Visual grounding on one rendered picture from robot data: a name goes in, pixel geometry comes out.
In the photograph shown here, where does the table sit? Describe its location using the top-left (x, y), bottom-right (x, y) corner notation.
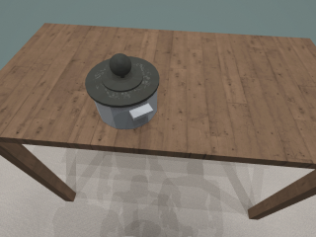
top-left (0, 23), bottom-right (316, 220)

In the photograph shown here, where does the lid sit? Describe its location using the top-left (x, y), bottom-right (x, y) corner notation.
top-left (85, 56), bottom-right (160, 108)

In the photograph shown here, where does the knob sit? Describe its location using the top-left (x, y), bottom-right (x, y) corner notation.
top-left (109, 53), bottom-right (132, 76)

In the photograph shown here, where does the pot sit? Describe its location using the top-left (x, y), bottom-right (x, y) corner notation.
top-left (94, 89), bottom-right (158, 129)

